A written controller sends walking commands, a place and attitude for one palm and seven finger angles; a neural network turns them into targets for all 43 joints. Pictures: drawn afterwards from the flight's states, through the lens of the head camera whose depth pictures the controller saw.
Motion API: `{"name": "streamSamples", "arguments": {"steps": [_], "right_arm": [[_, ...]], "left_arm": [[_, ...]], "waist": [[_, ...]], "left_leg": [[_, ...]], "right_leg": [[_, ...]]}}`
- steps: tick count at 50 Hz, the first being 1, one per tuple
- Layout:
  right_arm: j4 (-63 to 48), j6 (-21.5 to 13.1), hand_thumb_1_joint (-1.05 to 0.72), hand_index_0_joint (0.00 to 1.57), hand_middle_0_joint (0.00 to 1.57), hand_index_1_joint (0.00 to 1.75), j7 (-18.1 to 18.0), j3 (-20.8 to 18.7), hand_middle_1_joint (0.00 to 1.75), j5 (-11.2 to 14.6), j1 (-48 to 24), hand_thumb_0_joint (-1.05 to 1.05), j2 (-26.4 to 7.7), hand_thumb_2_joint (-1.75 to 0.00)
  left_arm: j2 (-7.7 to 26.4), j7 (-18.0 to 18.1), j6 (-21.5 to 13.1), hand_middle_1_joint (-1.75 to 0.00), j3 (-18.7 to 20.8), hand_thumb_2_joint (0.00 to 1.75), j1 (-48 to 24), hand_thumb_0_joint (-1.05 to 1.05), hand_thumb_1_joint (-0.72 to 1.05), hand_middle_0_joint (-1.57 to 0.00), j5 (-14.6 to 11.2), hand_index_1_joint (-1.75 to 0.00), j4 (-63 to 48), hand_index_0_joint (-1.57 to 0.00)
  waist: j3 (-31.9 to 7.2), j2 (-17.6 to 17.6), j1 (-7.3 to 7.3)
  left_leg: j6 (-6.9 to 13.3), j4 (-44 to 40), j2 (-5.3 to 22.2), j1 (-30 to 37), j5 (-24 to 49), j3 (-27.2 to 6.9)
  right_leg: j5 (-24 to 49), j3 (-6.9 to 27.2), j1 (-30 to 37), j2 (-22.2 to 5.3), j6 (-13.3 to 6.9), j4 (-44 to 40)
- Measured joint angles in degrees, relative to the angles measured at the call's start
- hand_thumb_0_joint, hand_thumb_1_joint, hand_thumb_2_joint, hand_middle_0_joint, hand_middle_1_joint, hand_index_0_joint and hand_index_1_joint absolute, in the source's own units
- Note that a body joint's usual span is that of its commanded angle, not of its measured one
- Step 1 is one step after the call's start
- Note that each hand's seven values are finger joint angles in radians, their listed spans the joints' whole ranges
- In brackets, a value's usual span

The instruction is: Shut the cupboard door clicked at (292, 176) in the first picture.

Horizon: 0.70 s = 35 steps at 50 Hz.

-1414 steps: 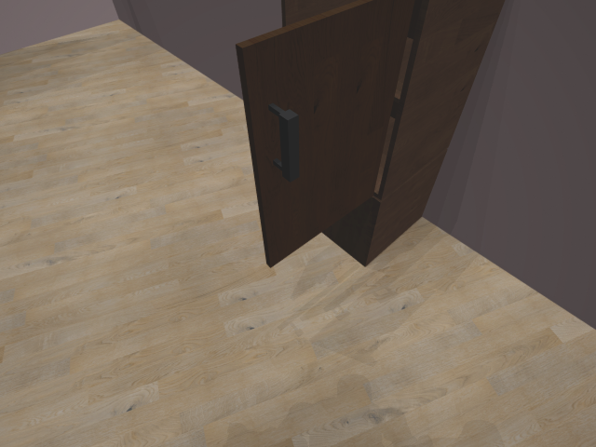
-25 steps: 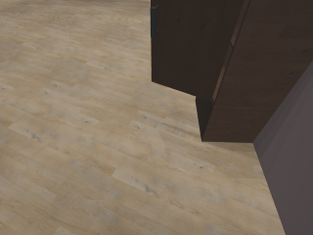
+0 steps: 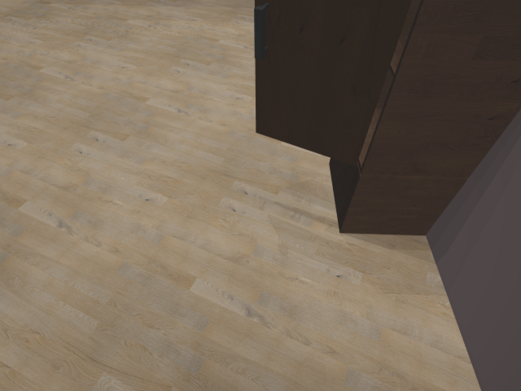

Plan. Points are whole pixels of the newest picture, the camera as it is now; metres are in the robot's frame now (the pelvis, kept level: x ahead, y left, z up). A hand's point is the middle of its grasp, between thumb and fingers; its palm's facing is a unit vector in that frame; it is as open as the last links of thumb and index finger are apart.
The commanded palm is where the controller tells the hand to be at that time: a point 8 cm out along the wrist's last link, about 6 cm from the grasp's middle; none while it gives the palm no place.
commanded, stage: walk to a spot facing it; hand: left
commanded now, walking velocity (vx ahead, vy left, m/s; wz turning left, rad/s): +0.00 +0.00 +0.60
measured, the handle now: (263, 31) +1.04 +0.04 +0.07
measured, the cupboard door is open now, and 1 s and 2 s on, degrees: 65 65 65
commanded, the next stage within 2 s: turn to face it in 1.14 s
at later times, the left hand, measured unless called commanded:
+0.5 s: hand out of the picture +0.07 +0.27 -0.16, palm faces +0.27 -0.93 -0.24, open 7.4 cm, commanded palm none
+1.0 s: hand out of the picture +0.05 +0.17 -0.16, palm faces +0.62 -0.75 -0.23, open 7.4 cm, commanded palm none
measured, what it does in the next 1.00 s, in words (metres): walks ahead, turning left: right foot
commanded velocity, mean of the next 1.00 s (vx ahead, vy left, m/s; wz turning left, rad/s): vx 0.25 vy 0.00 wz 0.58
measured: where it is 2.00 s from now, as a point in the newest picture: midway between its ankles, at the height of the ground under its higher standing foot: (203, 357)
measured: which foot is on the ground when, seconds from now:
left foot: down 0.00-0.70, up 0.72-1.00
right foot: down 0.00-0.24, up 0.26-0.68, down 0.70-1.00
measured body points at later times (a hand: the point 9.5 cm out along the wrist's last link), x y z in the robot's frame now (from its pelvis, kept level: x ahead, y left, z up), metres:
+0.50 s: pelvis +0.02 +0.04 +0.00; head +0.06 +0.06 +0.45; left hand +0.05 +0.32 -0.14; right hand +0.12 -0.20 -0.14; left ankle +0.02 +0.12 -0.74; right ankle +0.04 -0.13 -0.67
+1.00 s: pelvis +0.17 +0.03 +0.00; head +0.22 +0.05 +0.45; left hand +0.02 +0.21 -0.14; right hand +0.39 -0.13 -0.15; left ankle +0.14 +0.18 -0.66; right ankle +0.16 -0.10 -0.74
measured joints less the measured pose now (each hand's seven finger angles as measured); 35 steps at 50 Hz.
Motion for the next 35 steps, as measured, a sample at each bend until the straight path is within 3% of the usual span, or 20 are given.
{"name": "streamSamples", "arguments": {"steps": [4,8,10,12,15,19,28,32,35], "right_arm": [[-1.4,1.2,-0.91,0.2,0.2,0.3,0.5,-0.9,0.29,-0.1,0.1,0.0,-0.4,-0.9],[-2.9,2.6,-0.91,0.2,0.2,0.3,1.1,-2.3,0.29,-0.2,-0.3,0.0,-0.9,-0.9],[-4.2,2.7,-0.91,0.2,0.2,0.3,1.4,-2.6,0.29,-0.1,-0.8,0.0,-1.1,-0.9],[-6.0,1.9,-0.91,0.2,0.2,0.3,1.7,-2.7,0.29,-0.4,-0.9,0.0,-2.0,-0.9],[-7.9,0.7,-0.91,0.2,0.2,0.3,1.5,-2.9,0.29,-1.0,-2.5,0.0,-3.2,-0.9],[-10.1,-0.1,-0.91,0.2,0.2,0.3,1.1,-2.9,0.29,-1.5,-2.1,0.0,-4.0,-0.9],[-10.5,-1.5,-0.91,0.21,0.2,0.3,1.5,-2.5,0.29,-1.2,0.8,0.0,-3.0,-0.9],[-10.2,-1.1,-0.91,0.21,0.21,0.3,1.8,-2.9,0.3,-1.3,1.9,0.0,-2.9,-0.9],[-9.7,-0.5,-0.91,0.21,0.21,0.3,2.0,-3.3,0.3,-1.0,3.0,0.0,-3.2,-0.9]], "left_arm": [[0.2,0.1,0.5,-0.3,1.1,0.9,-0.4,0.0,0.91,-0.2,0.3,-0.3,-2.2,-0.2],[1.1,0.2,0.8,-0.3,1.9,0.9,-1.2,0.0,0.9,-0.2,1.1,-0.3,-4.2,-0.2],[1.8,0.2,0.8,-0.3,2.3,0.9,-1.9,0.0,0.9,-0.2,1.3,-0.3,-5.1,-0.2],[2.4,-0.1,0.8,-0.3,2.5,0.9,-2.3,0.01,0.9,-0.2,1.0,-0.3,-6.3,-0.21],[3.1,-0.6,2.0,-0.3,2.7,0.9,-4.4,0.01,0.9,-0.2,0.5,-0.3,-7.8,-0.21],[3.9,-1.8,2.2,-0.3,3.1,0.9,-6.7,0.01,0.91,-0.2,1.1,-0.3,-9.5,-0.2],[6.1,-3.1,0.3,-0.3,3.4,0.9,-9.8,0.01,0.91,-0.2,1.6,-0.3,-13.8,-0.2],[5.9,-3.4,0.2,-0.3,3.0,0.9,-10.2,0.01,0.91,-0.19,1.5,-0.3,-14.6,-0.2],[5.4,-3.7,-0.9,-0.3,2.4,0.9,-9.2,0.01,0.91,-0.2,1.5,-0.3,-15.5,-0.2]], "waist": [[0.7,0.4,0.0],[1.8,-0.6,-0.28],[2.5,-2.1,-0.36],[2.8,-3.1,-0.57],[3.9,-3.6,-0.29],[2.3,-1.8,-0.92],[-0.5,0.2,-1.56],[-0.9,0.6,-2.07],[-1.4,0.8,-1.84]], "left_leg": [[-0.2,6.7,-0.2,-3.8,-2.8,-1.6],[-1.6,22.5,1.5,-8.3,-14.9,0.8],[-2.0,21.8,2.6,-7.8,-16.1,2.3],[-1.2,14.9,3.0,-5.8,-8.0,2.8],[1.4,16.5,1.1,-7.3,-8.2,2.9],[1.9,10.2,-0.1,-6.2,-6.0,0.9],[1.4,-1.0,-1.0,-1.9,-1.0,-5.8],[0.3,-0.7,-1.2,-0.6,-2.5,-8.3],[-0.5,4.3,-1.8,-1.3,-6.7,-9.8]], "right_leg": [[-2.3,-2.6,-1.5,-0.2,-0.2,3.6],[-5.0,-6.1,-1.4,-1.3,0.2,7.1],[-6.6,-7.4,-1.6,-2.9,1.0,9.2],[-8.9,-8.6,-3.6,-4.9,2.0,14.5],[-14.1,-3.0,-11.9,-5.0,3.1,31.3],[-7.9,1.1,-20.1,-3.6,3.2,40.3],[-0.9,3.8,-23.6,-3.4,5.0,28.4],[-1.0,3.4,-21.0,-2.5,5.2,18.6],[0.2,2.9,-15.5,-1.5,4.8,7.3]]}}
